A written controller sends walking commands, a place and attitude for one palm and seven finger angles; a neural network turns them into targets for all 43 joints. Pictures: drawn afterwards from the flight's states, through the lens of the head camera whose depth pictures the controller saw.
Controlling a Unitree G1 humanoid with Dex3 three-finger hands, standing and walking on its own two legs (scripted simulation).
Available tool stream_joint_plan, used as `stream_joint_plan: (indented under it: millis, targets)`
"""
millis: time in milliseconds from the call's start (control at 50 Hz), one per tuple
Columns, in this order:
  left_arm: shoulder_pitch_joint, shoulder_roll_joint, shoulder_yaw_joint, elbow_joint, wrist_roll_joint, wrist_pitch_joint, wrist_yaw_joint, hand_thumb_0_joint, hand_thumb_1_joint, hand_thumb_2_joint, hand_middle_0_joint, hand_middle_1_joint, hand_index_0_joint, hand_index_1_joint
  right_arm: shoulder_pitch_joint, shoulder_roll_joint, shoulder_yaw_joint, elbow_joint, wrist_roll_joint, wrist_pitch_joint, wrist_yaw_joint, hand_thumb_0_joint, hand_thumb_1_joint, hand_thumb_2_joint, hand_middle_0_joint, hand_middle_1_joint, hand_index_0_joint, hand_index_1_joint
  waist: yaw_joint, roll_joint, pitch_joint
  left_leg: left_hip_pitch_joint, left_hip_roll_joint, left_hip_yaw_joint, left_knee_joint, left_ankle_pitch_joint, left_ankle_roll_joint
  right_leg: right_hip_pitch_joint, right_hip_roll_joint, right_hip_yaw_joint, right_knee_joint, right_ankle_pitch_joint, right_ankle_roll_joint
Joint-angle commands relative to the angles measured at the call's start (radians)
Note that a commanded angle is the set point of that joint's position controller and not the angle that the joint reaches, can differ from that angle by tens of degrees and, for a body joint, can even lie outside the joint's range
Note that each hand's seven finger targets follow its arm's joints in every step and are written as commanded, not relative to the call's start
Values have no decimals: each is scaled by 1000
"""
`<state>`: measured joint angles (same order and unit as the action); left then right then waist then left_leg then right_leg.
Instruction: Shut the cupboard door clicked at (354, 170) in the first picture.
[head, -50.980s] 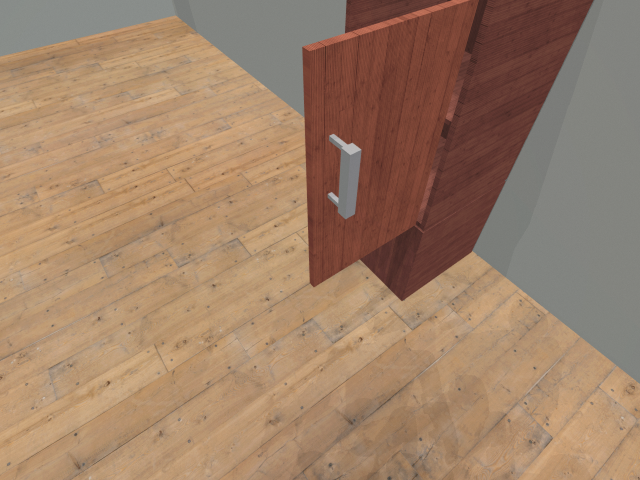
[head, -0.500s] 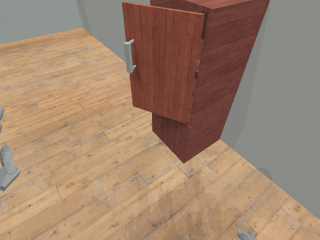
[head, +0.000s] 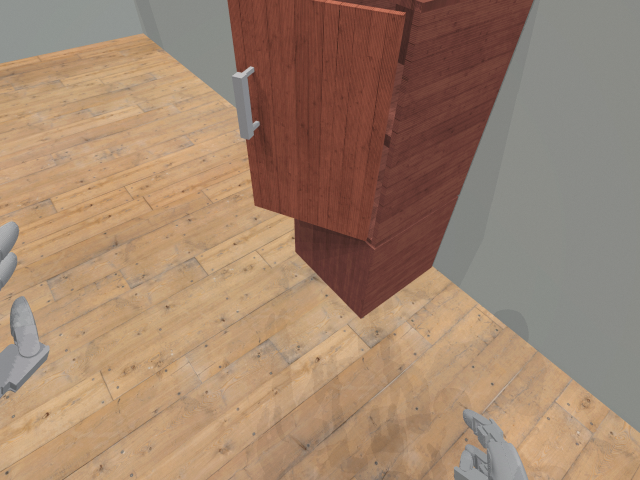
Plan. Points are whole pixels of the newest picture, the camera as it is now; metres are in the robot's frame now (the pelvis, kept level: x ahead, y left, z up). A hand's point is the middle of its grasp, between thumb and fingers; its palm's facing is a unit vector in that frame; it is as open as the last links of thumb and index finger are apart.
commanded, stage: let the arm hang, fingers relaxed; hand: left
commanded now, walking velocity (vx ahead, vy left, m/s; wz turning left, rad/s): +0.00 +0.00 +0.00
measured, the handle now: (248, 103) +0.89 +0.21 +0.02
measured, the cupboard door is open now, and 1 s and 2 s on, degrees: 28 28 28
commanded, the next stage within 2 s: look to check the result in 1.16 s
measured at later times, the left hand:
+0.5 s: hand out of the picture -0.03 +0.20 -0.18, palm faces +0.06 -0.98 -0.18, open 7.0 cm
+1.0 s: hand out of the picture -0.06 +0.18 -0.17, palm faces +0.05 -0.98 -0.17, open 7.4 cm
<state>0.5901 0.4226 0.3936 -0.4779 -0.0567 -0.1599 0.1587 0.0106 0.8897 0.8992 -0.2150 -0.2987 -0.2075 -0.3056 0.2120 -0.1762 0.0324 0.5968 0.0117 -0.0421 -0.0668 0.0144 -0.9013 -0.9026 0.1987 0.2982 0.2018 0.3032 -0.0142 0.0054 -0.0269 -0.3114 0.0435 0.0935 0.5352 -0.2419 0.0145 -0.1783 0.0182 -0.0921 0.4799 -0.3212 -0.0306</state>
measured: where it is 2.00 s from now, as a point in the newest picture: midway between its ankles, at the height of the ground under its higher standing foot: outside the picture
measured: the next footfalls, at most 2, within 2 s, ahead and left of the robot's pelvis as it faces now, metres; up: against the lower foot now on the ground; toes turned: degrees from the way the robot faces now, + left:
none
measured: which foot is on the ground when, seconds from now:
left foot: down 0.00-1.00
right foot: down 0.00-1.00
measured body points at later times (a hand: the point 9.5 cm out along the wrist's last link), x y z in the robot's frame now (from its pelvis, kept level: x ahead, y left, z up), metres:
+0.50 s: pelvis -0.04 +0.01 +0.00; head -0.02 +0.04 +0.45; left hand -0.03 +0.25 -0.16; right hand -0.02 -0.23 -0.14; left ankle +0.02 +0.11 -0.74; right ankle -0.04 -0.09 -0.74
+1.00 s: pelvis -0.04 +0.02 +0.01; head -0.05 +0.02 +0.46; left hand -0.07 +0.23 -0.16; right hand -0.05 -0.20 -0.16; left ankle +0.02 +0.11 -0.74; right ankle -0.04 -0.09 -0.74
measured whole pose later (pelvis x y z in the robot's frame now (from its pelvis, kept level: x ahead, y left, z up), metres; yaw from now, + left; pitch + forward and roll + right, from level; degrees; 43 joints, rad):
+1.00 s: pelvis -0.04 +0.02 +0.01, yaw +1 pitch -2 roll +0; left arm 0.35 0.13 0.00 1.14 0.01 0.00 0.03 0.00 0.91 0.90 -0.20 -0.30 -0.19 -0.30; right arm 0.31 -0.13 0.00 1.12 -0.02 0.02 -0.02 0.01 -0.91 -0.90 0.20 0.30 0.20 0.30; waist -0.01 0.01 0.00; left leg -0.24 0.00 0.10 0.40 -0.13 0.05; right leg -0.14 -0.02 -0.09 0.43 -0.25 -0.01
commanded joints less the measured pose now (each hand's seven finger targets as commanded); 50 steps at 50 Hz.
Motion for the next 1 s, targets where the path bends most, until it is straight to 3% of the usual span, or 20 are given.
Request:
stream_joint_plan:
  millis: [0, 20, 40, 60, 80, 140, 180, 200, 240, 280, 320, 380, 440, 500, 640, 760, 880, 980]
  targets:
    - [-69, 208, 165, -215, 2, -48, 32, 0, 900, 900, -200, -300, -200, -300, -79, -139, -54, -148, 4, -42, -26, 0, -900, -900, 200, 300, 200, 300, 0, 37, -143, 81, 74, -102, -44, 329, 4, 47, -115, 122, -44, 447, 21]
    - [-76, 187, 146, -204, 3, -48, 32, 0, 900, 900, -200, -300, -200, -300, -73, -132, -51, -147, 4, -42, -27, 0, -900, -900, 200, 300, 200, 300, -1, 41, -125, 75, 74, -110, -55, 321, 3, 41, -110, 113, -45, 409, 19]
    - [-140, -10, -316, 495, 60, 91, -111, 0, 900, 900, -200, -300, -200, -300, -165, -311, -87, -10, 22, -109, 66, 0, -900, -900, 200, 300, 200, 300, -19, 56, 18, 28, 89, -108, 62, 457, 12, -100, -168, 33, 72, 475, 4]
    - [-143, -28, -290, 548, 71, 161, -137, 0, 900, 900, -200, -300, -200, -300, -78, -291, -104, 33, -4, -70, 72, 0, -900, -900, 200, 300, 200, 300, -7, 70, -44, 54, 99, -112, 29, 390, 16, -102, -147, 87, 48, 334, -2]
    - [-140, -47, -296, 551, 71, 184, -145, 0, 900, 900, -200, -300, -200, -300, -65, -275, -93, 32, -7, -48, 68, 0, -900, -900, 200, 300, 200, 300, -1, 80, -9, 18, 112, -121, 4, 285, 27, -118, -135, 76, 37, 203, 7]
    - [-219, -40, -313, 700, 78, 170, -156, 0, 900, 900, -200, -300, -200, -300, -49, -246, -63, 51, -21, -9, 68, 0, -900, -900, 200, 300, 200, 300, 19, -75, -14, -60, 102, -175, -27, 177, 48, -64, -119, 78, 18, 110, -6]
    - [-261, -29, -324, 817, 81, 162, -154, 0, 900, 900, -200, -300, -200, -300, -40, -232, -56, 76, -27, 9, 68, 0, -900, -900, 200, 300, 200, 300, 9, -215, -19, -5, 62, -163, 14, 151, 32, -102, -164, 128, -33, 108, -38]
    - [-285, -31, -331, 879, 82, 162, -150, 0, 900, 900, -200, -300, -200, -300, -23, -222, -55, 90, -33, 19, 69, 0, -900, -900, 200, 300, 200, 300, -2, -240, -16, 31, 47, -151, 25, 171, 24, -126, -180, 132, -39, 111, -55]
    - [-302, -48, -351, 983, 74, 170, -143, 0, 900, 900, -200, -300, -200, -300, -4, -197, -42, 132, -39, 39, 69, 0, -900, -900, 200, 300, 200, 300, -8, -181, -9, 70, 36, -139, 14, 177, 19, -146, -186, 138, -52, 77, -57]
    - [-304, -58, -361, 1077, 72, 175, -139, 0, 900, 900, -200, -300, -200, -300, -1, -193, -38, 171, -41, 45, 68, 0, -900, -900, 200, 300, 200, 300, -6, -26, 3, 72, 55, -166, -59, 174, 25, -121, -151, 125, -46, 18, -34]
    - [-274, -64, -362, 1177, 71, 174, -135, 0, 900, 900, -200, -300, -200, -300, -1, -188, -36, 213, -41, 46, 65, 0, -900, -900, 200, 300, 200, 300, 10, 97, 8, 14, 66, -190, -129, 100, 31, -38, -124, 117, -54, 8, -16]
    - [-228, -103, -347, 1293, 72, 169, -134, 0, 900, 900, -200, -300, -200, -300, 22, -151, -42, 266, -42, 49, 55, 0, -900, -900, 200, 300, 200, 300, 20, 200, 15, -12, 53, -182, -178, -28, 24, 12, -123, 110, -93, 10, -26]
    - [-220, -104, -356, 1379, 70, 166, -136, 0, 900, 900, -200, -300, -200, -300, 55, -138, -47, 315, -36, 55, 49, 0, -900, -900, 200, 300, 200, 300, 16, 173, 29, -2, 57, -185, -196, -80, 22, 13, -126, 109, -132, 4, -32]
    - [-219, -107, -360, 1442, 71, 161, -137, 0, 900, 900, -200, -300, -200, -300, 95, -139, -56, 354, -32, 57, 44, 0, -900, -900, 200, 300, 200, 300, 8, 64, 61, 29, 61, -186, -206, -86, 21, -23, -124, 107, -165, -19, -35]
    - [-189, -137, -369, 1545, 71, 159, -131, 0, 900, 900, -200, -300, -200, -300, 140, -122, -57, 438, -28, 52, 37, 0, -900, -900, 200, 300, 200, 300, 4, -20, 111, 57, 71, -183, -248, -100, 27, -65, -119, 104, -178, -37, -25]
    - [-162, -159, -371, 1587, 74, 162, -126, 0, 900, 900, -200, -300, -200, -300, 150, -98, -57, 480, -29, 55, 36, 0, -900, -900, 200, 300, 200, 300, 8, -28, 149, 53, 70, -179, -271, -134, 30, -98, -114, 108, -182, -67, -15]
    - [-158, -176, -373, 1600, 74, 157, -122, 0, 900, 900, -200, -300, -200, -300, 160, -61, -52, 501, -29, 54, 37, 0, -900, -900, 200, 300, 200, 300, 3, -28, 150, 80, 55, -143, -241, -62, 22, -120, -126, 118, -197, -67, -15]
    - [-159, -190, -372, 1604, 73, 156, -120, 0, 900, 900, -200, -300, -200, -300, 162, -49, -51, 509, -29, 50, 34, 0, -900, -900, 200, 300, 200, 300, 5, 24, 154, 67, 58, -147, -254, -59, 20, -100, -118, 114, -183, -21, -13]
